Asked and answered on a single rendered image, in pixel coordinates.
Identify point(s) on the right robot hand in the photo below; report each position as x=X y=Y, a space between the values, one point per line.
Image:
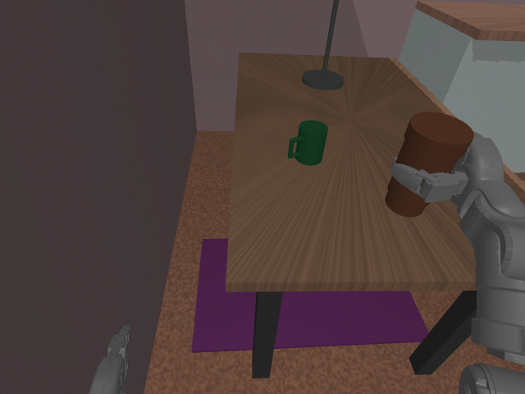
x=481 y=161

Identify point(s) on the left robot hand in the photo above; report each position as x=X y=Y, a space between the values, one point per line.
x=111 y=374

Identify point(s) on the table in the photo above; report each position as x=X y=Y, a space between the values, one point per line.
x=327 y=227

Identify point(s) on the right robot arm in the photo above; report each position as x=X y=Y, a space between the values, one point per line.
x=493 y=219

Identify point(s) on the desk lamp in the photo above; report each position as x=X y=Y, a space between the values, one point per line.
x=323 y=79

